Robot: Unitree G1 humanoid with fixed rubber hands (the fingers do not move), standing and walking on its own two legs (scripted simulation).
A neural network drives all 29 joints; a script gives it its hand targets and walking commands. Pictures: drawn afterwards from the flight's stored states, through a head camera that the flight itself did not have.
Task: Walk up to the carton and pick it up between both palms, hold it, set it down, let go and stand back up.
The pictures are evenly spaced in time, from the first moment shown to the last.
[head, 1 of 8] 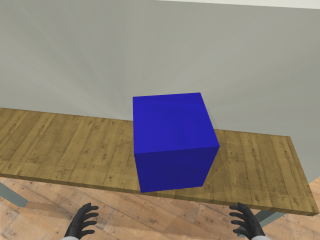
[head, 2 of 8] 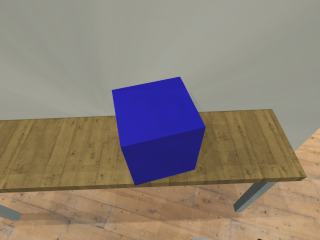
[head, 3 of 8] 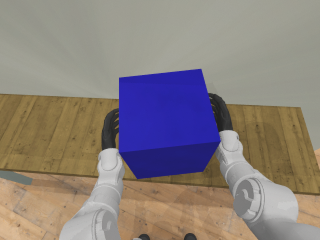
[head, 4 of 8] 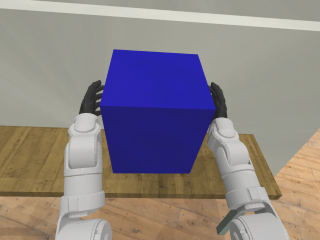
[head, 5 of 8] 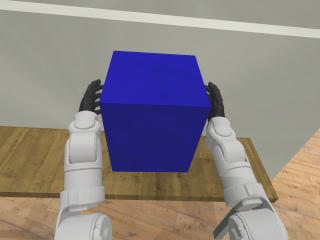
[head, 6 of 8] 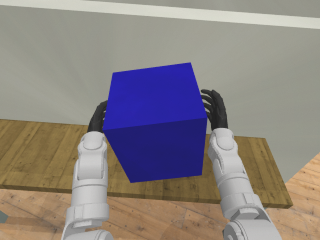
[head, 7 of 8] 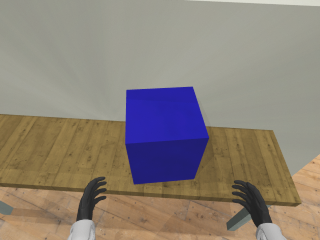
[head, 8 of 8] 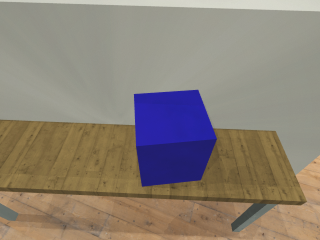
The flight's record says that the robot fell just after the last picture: no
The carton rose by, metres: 0.22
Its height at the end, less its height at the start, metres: +0.00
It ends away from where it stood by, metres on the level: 0.04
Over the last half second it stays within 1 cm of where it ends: yes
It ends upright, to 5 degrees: yes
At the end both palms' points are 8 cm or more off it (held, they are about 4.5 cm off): yes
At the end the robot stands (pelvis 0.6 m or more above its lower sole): yes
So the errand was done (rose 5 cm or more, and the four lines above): yes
